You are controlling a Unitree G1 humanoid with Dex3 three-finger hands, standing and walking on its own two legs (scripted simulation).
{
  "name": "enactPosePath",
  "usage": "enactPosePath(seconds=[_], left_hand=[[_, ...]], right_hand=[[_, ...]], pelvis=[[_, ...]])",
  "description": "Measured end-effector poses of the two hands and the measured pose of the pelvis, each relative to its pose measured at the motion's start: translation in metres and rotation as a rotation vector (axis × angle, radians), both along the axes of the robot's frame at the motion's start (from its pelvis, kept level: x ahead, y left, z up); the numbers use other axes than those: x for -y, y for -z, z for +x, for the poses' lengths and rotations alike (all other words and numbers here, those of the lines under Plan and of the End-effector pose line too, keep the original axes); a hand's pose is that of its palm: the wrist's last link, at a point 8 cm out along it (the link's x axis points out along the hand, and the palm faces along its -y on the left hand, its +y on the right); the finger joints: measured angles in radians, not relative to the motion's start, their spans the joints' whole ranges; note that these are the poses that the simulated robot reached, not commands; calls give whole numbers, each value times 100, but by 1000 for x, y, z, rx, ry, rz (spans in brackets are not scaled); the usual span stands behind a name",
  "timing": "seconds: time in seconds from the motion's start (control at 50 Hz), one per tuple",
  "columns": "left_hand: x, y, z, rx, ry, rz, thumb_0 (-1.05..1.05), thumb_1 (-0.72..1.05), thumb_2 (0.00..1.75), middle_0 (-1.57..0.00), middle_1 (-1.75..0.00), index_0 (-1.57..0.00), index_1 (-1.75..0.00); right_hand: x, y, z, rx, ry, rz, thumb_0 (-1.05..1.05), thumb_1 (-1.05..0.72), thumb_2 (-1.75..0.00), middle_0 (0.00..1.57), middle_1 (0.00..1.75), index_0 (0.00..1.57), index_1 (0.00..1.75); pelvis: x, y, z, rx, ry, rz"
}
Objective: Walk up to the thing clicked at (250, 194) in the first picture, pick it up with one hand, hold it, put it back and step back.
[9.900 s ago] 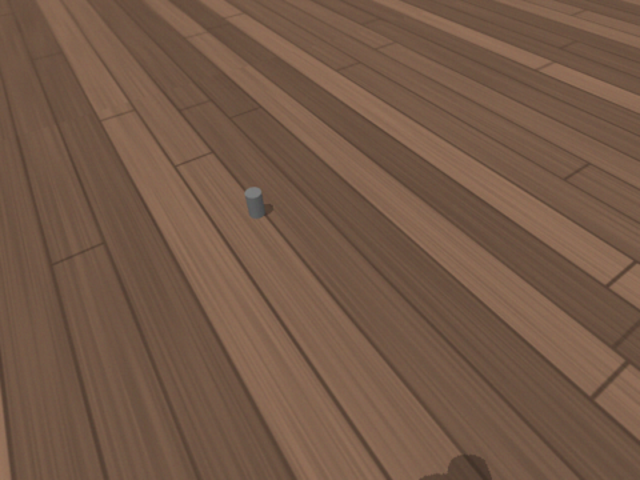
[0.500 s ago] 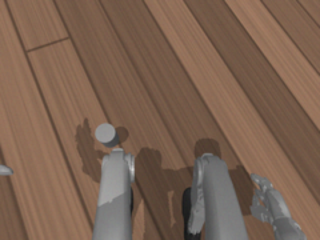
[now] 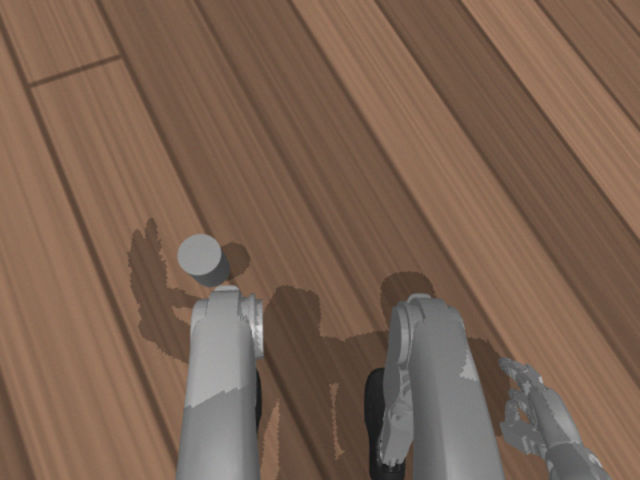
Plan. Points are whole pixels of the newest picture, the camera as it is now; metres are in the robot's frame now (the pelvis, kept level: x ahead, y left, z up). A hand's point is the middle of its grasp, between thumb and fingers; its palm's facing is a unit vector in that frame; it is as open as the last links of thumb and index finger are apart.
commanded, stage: go down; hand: left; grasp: from the side
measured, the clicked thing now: (206, 262) +0.40 +0.23 -0.33
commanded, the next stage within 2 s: approach in 0.62 s
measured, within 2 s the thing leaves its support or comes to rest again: neither
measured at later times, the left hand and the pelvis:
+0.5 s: hand out of the picture +0.32 +0.42 -0.02, palm faces +0.21 -0.97 -0.15, open 17.3 cm; pelvis +0.00 +0.00 -0.02, yaw +0 degrees
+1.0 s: hand (6, 261) +0.33 +0.40 -0.07, palm faces +0.21 -0.98 -0.05, open 17.5 cm; pelvis +0.00 +0.00 -0.05, yaw -2 degrees
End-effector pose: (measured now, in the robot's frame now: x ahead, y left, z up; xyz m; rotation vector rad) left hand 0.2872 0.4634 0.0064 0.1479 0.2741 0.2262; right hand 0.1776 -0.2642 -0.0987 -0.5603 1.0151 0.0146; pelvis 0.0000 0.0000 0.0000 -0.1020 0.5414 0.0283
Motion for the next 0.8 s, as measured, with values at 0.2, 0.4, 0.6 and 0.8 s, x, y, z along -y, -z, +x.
enactPosePath(seconds=[0.2,0.4,0.6,0.8], left_hand=[[-2,6,4,16,2,-6,-2,-51,14,-4,-12,-3,-13],[-4,13,4,34,1,-10,-2,-52,14,-4,-11,-3,-12],[-3,21,6,59,6,-14,-2,-52,13,-4,-10,-3,-11],[-2,25,9,89,13,-25,-2,-53,12,-5,-10,-3,-12]], right_hand=[[2,8,-2,-25,4,-8,1,-92,-91,21,30,21,30],[3,17,2,-29,-13,-9,1,-92,-91,21,30,21,30],[3,26,2,-33,-26,-10,1,-92,-91,21,30,21,30],[2,29,-2,-32,-19,-13,1,-92,-91,21,30,21,30]], pelvis=[[-1,6,3,-7,0,-2],[0,15,3,-1,2,1],[1,24,2,9,7,1],[-1,30,0,20,9,-3]])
